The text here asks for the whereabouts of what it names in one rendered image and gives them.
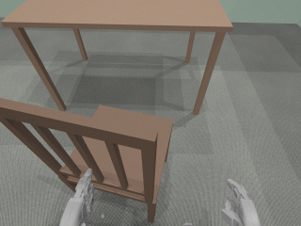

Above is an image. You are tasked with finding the right robot hand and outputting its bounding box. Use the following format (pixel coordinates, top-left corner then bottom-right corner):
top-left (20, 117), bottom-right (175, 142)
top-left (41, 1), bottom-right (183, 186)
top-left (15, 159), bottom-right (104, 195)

top-left (222, 178), bottom-right (261, 226)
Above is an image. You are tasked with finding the chair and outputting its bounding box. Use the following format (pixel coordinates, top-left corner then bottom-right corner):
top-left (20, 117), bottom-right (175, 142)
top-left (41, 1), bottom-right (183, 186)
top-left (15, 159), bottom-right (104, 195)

top-left (0, 98), bottom-right (174, 223)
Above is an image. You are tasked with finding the left robot hand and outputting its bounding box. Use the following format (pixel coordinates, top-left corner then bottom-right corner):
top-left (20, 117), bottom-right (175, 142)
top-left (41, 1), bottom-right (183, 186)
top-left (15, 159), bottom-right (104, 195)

top-left (59, 168), bottom-right (95, 226)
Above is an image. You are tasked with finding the table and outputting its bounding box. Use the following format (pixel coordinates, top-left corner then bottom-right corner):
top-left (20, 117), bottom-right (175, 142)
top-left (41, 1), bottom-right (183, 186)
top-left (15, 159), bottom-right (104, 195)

top-left (0, 0), bottom-right (233, 115)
